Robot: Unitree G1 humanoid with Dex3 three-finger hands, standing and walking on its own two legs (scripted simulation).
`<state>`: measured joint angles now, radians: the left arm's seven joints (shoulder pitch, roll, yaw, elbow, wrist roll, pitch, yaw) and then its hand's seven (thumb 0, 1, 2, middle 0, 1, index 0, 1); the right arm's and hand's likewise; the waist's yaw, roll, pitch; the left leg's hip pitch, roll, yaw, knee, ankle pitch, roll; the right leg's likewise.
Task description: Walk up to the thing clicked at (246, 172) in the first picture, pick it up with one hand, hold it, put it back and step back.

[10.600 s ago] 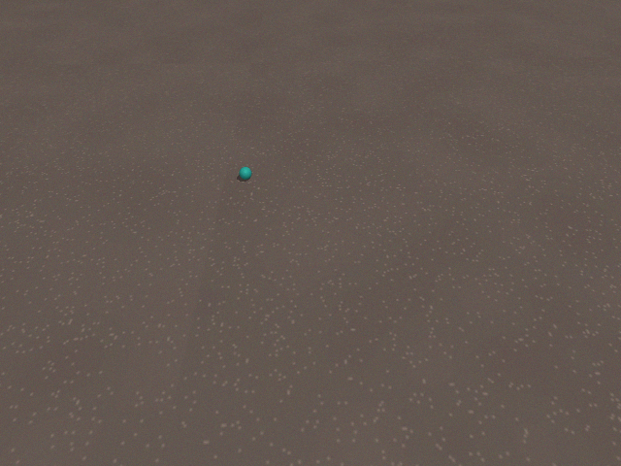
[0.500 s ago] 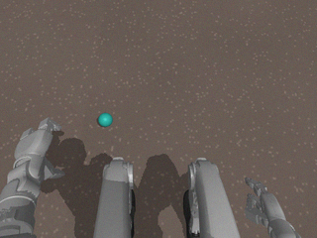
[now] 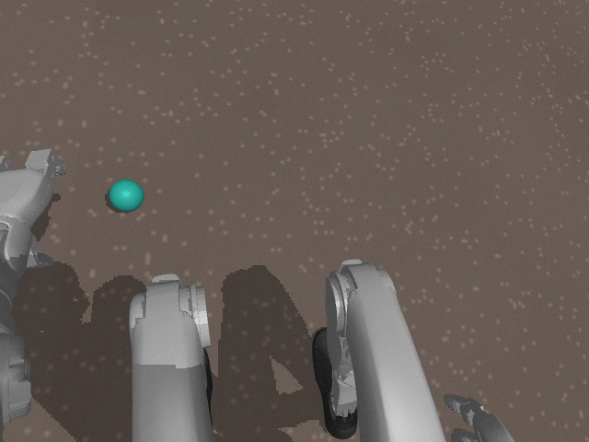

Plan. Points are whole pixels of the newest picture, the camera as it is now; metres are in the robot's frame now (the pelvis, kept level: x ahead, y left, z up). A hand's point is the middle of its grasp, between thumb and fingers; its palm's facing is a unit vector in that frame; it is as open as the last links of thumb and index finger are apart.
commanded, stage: rise first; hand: left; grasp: from above
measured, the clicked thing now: (126, 195) +0.52 +0.28 -0.34
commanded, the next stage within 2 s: approach in 0.94 s
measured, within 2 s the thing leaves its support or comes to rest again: neither
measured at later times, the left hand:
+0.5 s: hand (59, 205) +0.45 +0.33 -0.20, palm faces -0.44 -0.07 -0.89, open 14.0 cm
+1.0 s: hand (70, 201) +0.47 +0.33 -0.22, palm faces -0.44 -0.09 -0.89, open 14.2 cm
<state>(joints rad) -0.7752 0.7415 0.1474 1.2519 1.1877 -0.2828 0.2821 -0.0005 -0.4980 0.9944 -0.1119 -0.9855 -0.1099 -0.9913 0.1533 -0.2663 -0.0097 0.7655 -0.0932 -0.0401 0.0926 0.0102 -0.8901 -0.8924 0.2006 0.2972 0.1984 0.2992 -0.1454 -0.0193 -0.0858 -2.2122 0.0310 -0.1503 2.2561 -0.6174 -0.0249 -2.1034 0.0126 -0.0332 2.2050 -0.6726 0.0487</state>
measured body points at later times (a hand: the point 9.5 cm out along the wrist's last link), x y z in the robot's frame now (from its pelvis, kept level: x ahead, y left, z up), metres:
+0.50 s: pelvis +0.01 +0.00 -0.03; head +0.25 +0.08 +0.34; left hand +0.47 +0.33 -0.14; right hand +0.09 -0.27 -0.14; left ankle +0.10 +0.14 -0.34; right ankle +0.11 -0.14 -0.34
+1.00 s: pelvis +0.01 +0.00 -0.05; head +0.26 +0.08 +0.32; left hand +0.49 +0.33 -0.17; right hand +0.07 -0.28 -0.15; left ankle +0.10 +0.14 -0.34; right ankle +0.11 -0.14 -0.34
